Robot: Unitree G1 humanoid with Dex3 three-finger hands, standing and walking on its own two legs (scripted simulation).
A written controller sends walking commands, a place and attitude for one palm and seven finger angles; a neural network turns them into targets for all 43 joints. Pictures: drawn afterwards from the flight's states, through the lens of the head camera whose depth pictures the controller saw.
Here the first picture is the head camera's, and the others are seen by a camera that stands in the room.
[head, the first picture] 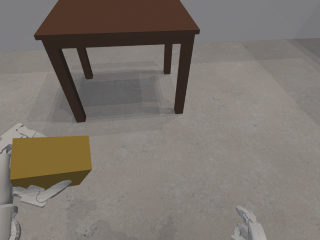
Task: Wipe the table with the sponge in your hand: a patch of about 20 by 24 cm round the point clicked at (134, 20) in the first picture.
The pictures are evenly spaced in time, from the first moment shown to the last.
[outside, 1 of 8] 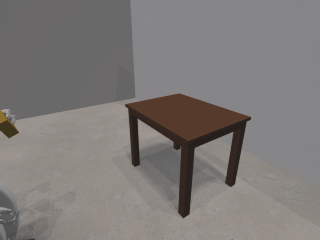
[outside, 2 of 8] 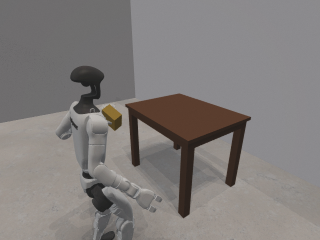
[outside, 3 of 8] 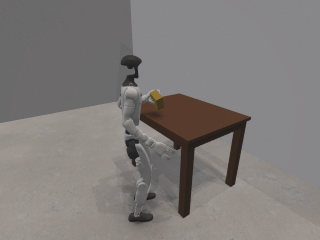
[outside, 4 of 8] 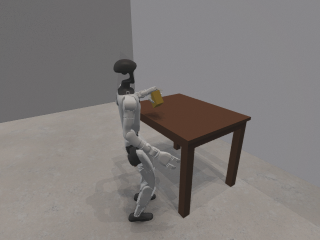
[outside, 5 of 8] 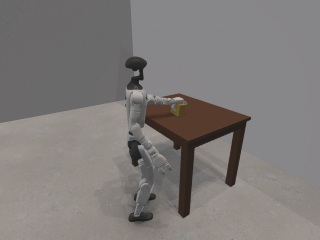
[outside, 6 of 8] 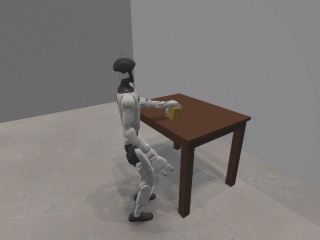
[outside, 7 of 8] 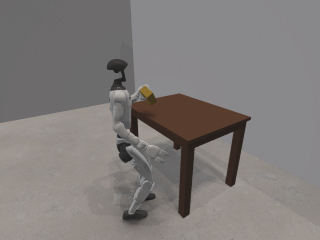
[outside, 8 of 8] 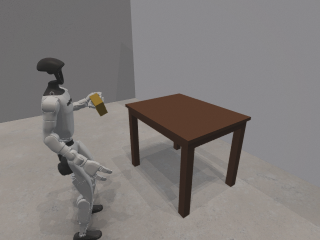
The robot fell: no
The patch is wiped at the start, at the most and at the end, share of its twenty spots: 0.00 1.00 1.00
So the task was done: yes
